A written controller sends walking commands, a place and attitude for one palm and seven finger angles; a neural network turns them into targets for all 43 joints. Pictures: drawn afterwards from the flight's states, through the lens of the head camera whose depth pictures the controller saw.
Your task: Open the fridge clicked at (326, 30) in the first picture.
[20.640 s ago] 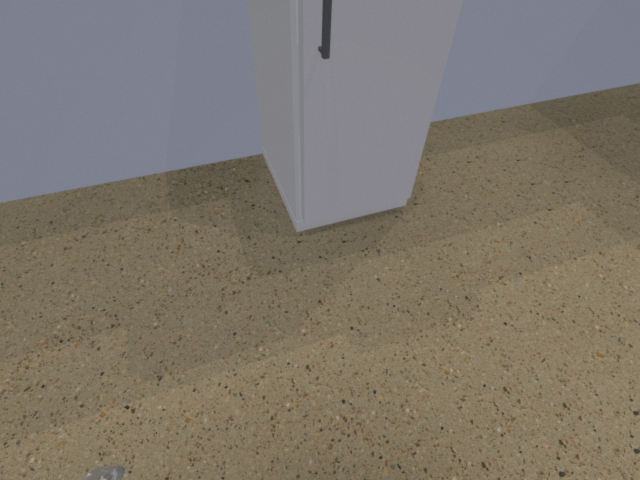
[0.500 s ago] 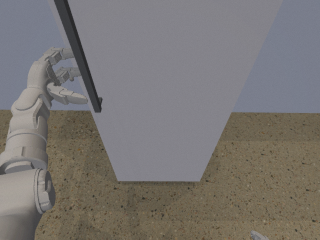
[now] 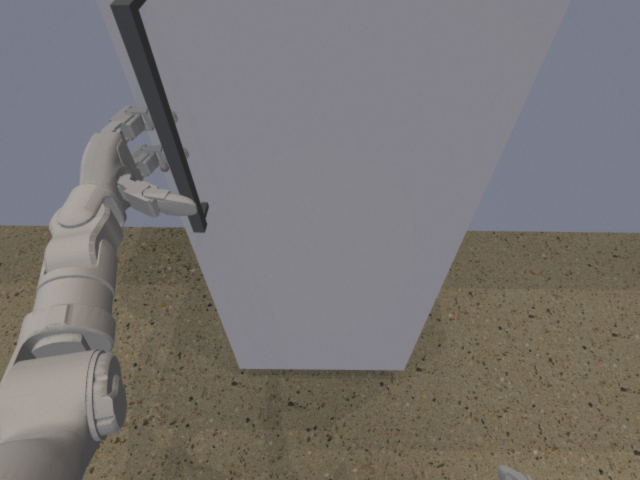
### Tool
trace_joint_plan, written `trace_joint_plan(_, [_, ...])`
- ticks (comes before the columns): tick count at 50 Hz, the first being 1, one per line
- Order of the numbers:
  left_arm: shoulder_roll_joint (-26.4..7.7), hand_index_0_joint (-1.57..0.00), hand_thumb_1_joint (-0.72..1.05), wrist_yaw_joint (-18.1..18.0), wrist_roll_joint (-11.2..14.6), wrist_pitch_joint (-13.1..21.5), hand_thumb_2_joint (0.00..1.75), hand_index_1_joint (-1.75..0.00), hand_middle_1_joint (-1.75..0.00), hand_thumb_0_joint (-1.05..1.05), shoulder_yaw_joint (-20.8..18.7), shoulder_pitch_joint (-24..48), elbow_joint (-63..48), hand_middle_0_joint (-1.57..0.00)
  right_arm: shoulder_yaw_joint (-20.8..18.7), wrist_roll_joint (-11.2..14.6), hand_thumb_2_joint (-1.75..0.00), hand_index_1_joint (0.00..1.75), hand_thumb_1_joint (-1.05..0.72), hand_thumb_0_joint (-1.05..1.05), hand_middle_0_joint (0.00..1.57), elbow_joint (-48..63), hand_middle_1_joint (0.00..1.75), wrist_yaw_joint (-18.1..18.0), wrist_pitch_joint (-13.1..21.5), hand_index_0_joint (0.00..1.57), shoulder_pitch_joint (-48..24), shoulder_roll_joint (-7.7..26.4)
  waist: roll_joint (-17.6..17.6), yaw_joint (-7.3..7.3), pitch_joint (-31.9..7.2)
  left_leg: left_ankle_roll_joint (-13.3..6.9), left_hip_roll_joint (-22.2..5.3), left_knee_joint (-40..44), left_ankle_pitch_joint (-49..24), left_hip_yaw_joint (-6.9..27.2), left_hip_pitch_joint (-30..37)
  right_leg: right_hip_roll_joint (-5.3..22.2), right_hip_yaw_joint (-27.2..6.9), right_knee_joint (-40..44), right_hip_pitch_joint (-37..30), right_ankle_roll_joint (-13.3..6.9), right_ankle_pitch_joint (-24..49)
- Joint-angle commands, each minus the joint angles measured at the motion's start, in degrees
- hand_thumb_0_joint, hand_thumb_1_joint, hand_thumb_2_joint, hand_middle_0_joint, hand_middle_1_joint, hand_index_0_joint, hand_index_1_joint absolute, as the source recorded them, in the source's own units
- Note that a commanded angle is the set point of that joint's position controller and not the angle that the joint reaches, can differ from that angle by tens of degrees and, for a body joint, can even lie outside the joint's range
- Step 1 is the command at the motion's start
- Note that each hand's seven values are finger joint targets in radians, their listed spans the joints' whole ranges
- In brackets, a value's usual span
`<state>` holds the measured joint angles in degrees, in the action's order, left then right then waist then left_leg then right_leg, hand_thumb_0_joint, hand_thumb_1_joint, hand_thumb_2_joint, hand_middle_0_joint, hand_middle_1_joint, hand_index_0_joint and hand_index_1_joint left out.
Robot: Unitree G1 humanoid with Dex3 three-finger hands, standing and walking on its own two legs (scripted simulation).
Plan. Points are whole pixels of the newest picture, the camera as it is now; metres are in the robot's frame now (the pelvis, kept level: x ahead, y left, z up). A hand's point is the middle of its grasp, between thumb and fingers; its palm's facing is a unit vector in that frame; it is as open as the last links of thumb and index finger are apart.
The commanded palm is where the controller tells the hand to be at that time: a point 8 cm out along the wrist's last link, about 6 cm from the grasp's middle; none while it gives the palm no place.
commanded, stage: slide the fingers in behind the handle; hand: left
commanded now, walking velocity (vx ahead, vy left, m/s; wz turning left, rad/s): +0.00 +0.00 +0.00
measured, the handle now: (175, 135) +0.50 +0.20 +0.18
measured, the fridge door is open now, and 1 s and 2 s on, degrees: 0 0 0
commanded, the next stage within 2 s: grip the handle and tug to test in 0.72 s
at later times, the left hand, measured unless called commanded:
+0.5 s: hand (174, 166) +0.44 +0.19 +0.17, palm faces +0.02 -1.00 +0.01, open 14.0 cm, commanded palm +0.41 +0.24 +0.18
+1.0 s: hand (174, 165) +0.44 +0.19 +0.17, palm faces +0.01 -1.00 +0.00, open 13.2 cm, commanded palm +0.41 +0.23 +0.18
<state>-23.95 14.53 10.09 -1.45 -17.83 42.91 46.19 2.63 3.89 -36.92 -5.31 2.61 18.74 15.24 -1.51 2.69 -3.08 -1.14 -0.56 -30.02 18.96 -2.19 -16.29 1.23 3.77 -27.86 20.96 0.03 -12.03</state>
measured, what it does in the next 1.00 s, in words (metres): stands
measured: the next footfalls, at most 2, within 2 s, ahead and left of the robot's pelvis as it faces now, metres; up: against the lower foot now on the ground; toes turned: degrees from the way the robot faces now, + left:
none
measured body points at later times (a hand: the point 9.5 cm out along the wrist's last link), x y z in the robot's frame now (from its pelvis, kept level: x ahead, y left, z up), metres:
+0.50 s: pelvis -0.01 +0.00 +0.00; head +0.02 -0.01 +0.45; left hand +0.43 +0.24 +0.17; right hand +0.08 -0.26 -0.11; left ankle -0.04 +0.10 -0.74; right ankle +0.02 -0.12 -0.74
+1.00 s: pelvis -0.01 +0.00 +0.00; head +0.01 -0.01 +0.45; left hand +0.43 +0.24 +0.18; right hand +0.08 -0.26 -0.11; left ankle -0.04 +0.10 -0.74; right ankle +0.02 -0.12 -0.74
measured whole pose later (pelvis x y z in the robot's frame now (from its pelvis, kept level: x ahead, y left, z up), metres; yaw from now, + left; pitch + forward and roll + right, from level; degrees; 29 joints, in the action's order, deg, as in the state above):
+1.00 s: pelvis -0.01 +0.00 +0.00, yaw +0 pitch +5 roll -1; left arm -23.4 12.9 9.3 1.1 -17.0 45.6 49.6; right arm 2.6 3.8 -37.5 -5.4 4.1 18.6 15.4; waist -1.3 3.1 -2.7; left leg -1.0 -0.5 -30.0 18.1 -2.4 -16.8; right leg 1.2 3.5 -28.0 21.6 -0.2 -11.2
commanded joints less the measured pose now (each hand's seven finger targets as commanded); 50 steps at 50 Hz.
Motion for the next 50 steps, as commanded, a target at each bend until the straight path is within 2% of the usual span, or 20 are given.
trace_joint_plan(1, [-13.14,-0.3,-0.5,-0.48,0.4,4.54,0.3,-1.2,-1.2,0.0,-1.11,31.75,-11.9,-0.3,-2.92,-0.27,-0.9,0.3,-0.9,0.0,0.2,6.24,0.3,-1.19,2.64,0.2,-0.21,8.36,-1.82,0.87,-17.19,-0.3,0.24,3.46,-18.12,2.49,2.79,-0.67,-1.69,0.5,-11.39,-2.28,15.88])
trace_joint_plan(4, [-14.38,-0.3,-0.5,-0.46,0.52,5.74,0.3,-1.2,-1.2,0.0,-2.0,32.75,-11.29,-0.3,-3.01,-0.38,-0.9,0.3,-0.9,0.0,0.2,5.93,0.3,-1.33,2.97,0.2,0.27,8.5,-1.76,0.83,-18.97,-0.33,0.31,3.03,-18.82,2.72,3.77,-0.76,-1.84,0.31,-11.57,-2.32,16.31])
trace_joint_plan(6, [-11.62,-0.3,-0.5,-0.2,0.8,6.05,0.3,-1.2,-1.2,0.0,-0.33,32.51,-10.88,-0.3,-3.0,-0.4,-0.9,0.3,-0.9,0.0,0.2,5.74,0.3,-1.16,3.32,0.2,0.3,8.26,-2.17,0.83,-19.37,-0.09,0.26,2.93,-20.37,2.83,4.38,-0.84,-1.68,0.08,-11.44,-2.42,17.33])
trace_joint_plan(8, [-12.86,-0.3,-0.5,-0.41,1.21,5.86,0.3,-1.2,-1.2,0.0,-2.05,28.73,-8.39,-0.3,-3.1,-0.45,-0.9,0.3,-0.9,0.0,0.2,5.72,0.3,-1.1,3.22,0.2,0.64,8.58,0.5,0.08,-18.79,-0.25,0.19,2.99,-20.74,2.55,3.01,-0.83,-1.41,-0.04,-12.48,-2.3,17.8])
trace_joint_plan(13, [-13.83,-0.3,-0.5,-1.29,0.26,5.4,0.3,-1.2,-1.2,0.0,-2.78,28.53,-8.28,-0.3,-3.19,-0.46,-0.9,0.3,-0.9,0.0,0.2,6.14,0.3,-0.72,2.9,0.2,0.61,8.67,0.3,-0.39,-18.23,-0.33,0.36,3.09,-19.57,2.15,1.44,-0.64,-1.57,-0.25,-12.91,-2.3,17.27])
trace_joint_plan(16, [-13.81,-0.3,-0.5,-1.6,0.21,6.12,0.3,-1.2,-1.2,0.0,-2.83,29.87,-11.62,-0.3,-3.28,-0.45,-0.9,0.3,-0.9,0.0,0.2,6.48,0.3,-0.62,3.0,0.2,0.26,8.31,-0.32,-0.25,-19.73,-0.31,0.18,3.14,-20.63,2.13,2.65,-0.77,-1.9,-0.24,-13.41,-2.21,18.6])
trace_joint_plan(19, [-13.89,-0.3,-0.5,-1.54,0.1,6.39,0.3,-1.2,-1.2,0.0,-1.98,31.66,-11.82,-0.3,-3.04,-0.27,-0.9,0.3,-0.9,0.0,0.2,6.31,0.3,-0.84,2.94,0.2,0.0,8.44,-0.93,0.37,-17.85,-0.29,0.11,3.62,-18.49,2.27,2.11,-0.73,-1.85,0.23,-12.49,-2.15,16.56])
trace_joint_plan(20, [-12.23,-0.3,-0.5,-1.47,0.15,6.35,0.3,-1.2,-1.2,0.0,-0.99,31.99,-12.38,-0.3,-3.13,-0.3,-0.9,0.3,-0.9,0.0,0.2,6.4,0.3,-0.83,3.1,0.2,-0.08,8.26,-1.62,0.4,-18.4,-0.32,0.11,3.58,-18.93,2.29,2.87,-0.85,-1.89,0.17,-12.24,-2.26,16.67])
trace_joint_plan(23, [-14.08,-0.3,-0.5,-1.59,0.21,5.87,0.3,-1.2,-1.2,0.0,-2.38,31.29,-9.34,-0.3,-3.13,-0.32,-0.9,0.3,-0.9,0.0,0.2,5.79,0.3,-1.14,3.1,0.2,0.52,8.67,0.69,0.67,-17.05,-0.5,0.18,3.64,-16.92,2.31,1.65,-0.74,-1.78,0.67,-12.15,-2.12,14.99])
trace_joint_plan(24, [-14.69,-0.3,-0.5,-1.63,0.03,6.03,0.3,-1.2,-1.2,0.0,-2.71,32.42,-9.85,-0.3,-3.06,-0.31,-0.9,0.3,-0.9,0.0,0.2,5.78,0.3,-1.14,3.27,0.2,0.28,8.61,-0.88,0.53,-17.53,-0.45,0.24,3.7,-16.74,2.33,1.87,-0.74,-2.06,0.67,-11.89,-2.14,14.95])
trace_joint_plan(25, [-12.31,-0.3,-0.5,-1.45,0.07,6.23,0.3,-1.2,-1.2,0.0,-0.75,33.43,-10.78,-0.3,-3.02,-0.36,-0.9,0.3,-0.9,0.0,0.2,5.8,0.3,-1.07,3.48,0.2,0.18,8.34,-1.15,0.98,-18.42,-0.44,0.31,3.65,-17.13,2.32,2.7,-0.76,-1.99,0.6,-11.8,-2.12,15.34])
trace_joint_plan(29, [-14.09,-0.3,-0.5,-1.11,0.33,6.63,0.3,-1.2,-1.2,0.0,-2.62,30.86,-9.46,-0.3,-3.09,-0.32,-0.9,0.3,-0.9,0.0,0.2,5.65,0.3,-0.99,3.7,0.2,0.46,8.6,-1.08,0.06,-18.71,-0.33,0.28,3.49,-17.65,2.28,2.41,-0.78,-1.98,0.4,-12.28,-2.3,15.68])
trace_joint_plan(30, [-11.7,-0.3,-0.5,-0.89,0.53,6.66,0.3,-1.2,-1.2,0.0,-0.8,31.55,-10.12,-0.3,-3.02,-0.39,-0.9,0.3,-0.9,0.0,0.2,5.87,0.3,-0.88,3.84,0.2,0.21,8.32,-1.05,0.43,-18.93,-0.37,0.39,3.53,-17.66,2.18,2.66,-0.78,-1.94,0.4,-12.33,-2.22,15.95])
trace_joint_plan(31, [-12.52,-0.3,-0.5,-0.88,0.47,6.5,0.3,-1.2,-1.2,0.0,-1.58,30.49,-9.44,-0.3,-3.06,-0.26,-0.9,0.3,-0.9,0.0,0.2,5.75,0.3,-0.87,3.9,0.2,0.13,8.33,-1.3,0.15,-18.09,-0.3,0.3,3.47,-17.48,2.25,2.19,-0.78,-1.93,0.42,-11.94,-2.3,15.71])
trace_joint_plan(36, [-12.34,-0.3,-0.5,-1.34,0.81,5.41,0.3,-1.2,-1.2,0.0,-1.85,29.64,-8.6,-0.3,-3.05,-0.21,-0.9,0.3,-0.9,0.0,0.2,5.75,0.3,-0.76,3.7,0.2,0.23,8.53,1.7,0.31,-16.66,-0.4,0.16,3.8,-16.64,2.31,1.36,-0.83,-1.75,0.71,-11.62,-2.05,15.2])
trace_joint_plan(39, [-13.44,-0.3,-0.5,-1.79,-0.16,5.87,0.3,-1.2,-1.2,0.0,-1.49,32.71,-10.33,-0.3,-2.98,-0.23,-0.9,0.3,-0.9,0.0,0.2,5.88,0.3,-0.87,3.6,0.2,-0.09,8.49,-1.87,0.56,-16.94,-0.32,0.24,3.82,-15.86,2.32,1.94,-0.67,-2.04,0.85,-10.75,-2.14,13.62])
trace_joint_plan(41, [-12.67,-0.3,-0.5,-2.04,0.04,6.3,0.3,-1.2,-1.2,0.0,-1.72,31.76,-10.28,-0.3,-3.03,-0.39,-0.9,0.3,-0.9,0.0,0.2,5.86,0.3,-0.8,3.85,0.2,0.02,8.23,-1.0,0.12,-18.01,-0.27,0.21,3.66,-17.26,2.5,2.55,-0.82,-1.99,0.52,-11.54,-2.31,14.87])
trace_joint_plan(43, [-14.31,-0.31,-0.41,-2.0,0.3,6.62,0.34,-1.21,-1.21,0.0,-2.9,30.34,-9.32,-0.31,-3.04,-0.46,-0.9,0.3,-0.9,0.0,0.2,5.86,0.3,-1.0,3.63,0.2,0.45,8.66,1.76,0.01,-18.32,-0.44,0.17,3.78,-17.03,2.35,1.66,-0.75,-1.9,0.56,-12.97,-2.1,15.02])
trace_joint_plan(44, [-13.4,-0.32,-0.36,-1.81,0.13,6.74,0.36,-1.22,-1.22,0.0,-1.91,31.89,-10.13,-0.32,-2.96,-0.38,-0.9,0.3,-0.9,0.0,0.2,5.89,0.3,-0.98,3.7,0.2,-0.03,8.46,-0.72,0.29,-18.11,-0.37,0.22,3.76,-17.31,2.13,2.03,-0.67,-2.12,0.49,-12.47,-2.13,15.69])
trace_joint_plan(50, [-11.53,-0.35,-0.08,-1.46,0.22,6.53,0.48,-1.26,-1.26,0.0,-0.55,31.73,-11.37,-0.35,-3.09,-0.28,-0.9,0.3,-0.9,0.0,0.2,6.07,0.3,-0.82,3.85,0.2,-0.3,8.27,-2.04,0.21,-18.59,-0.19,0.22,3.77,-17.92,2.35,3.23,-0.79,-1.91,0.52,-11.82,-2.3,15.55])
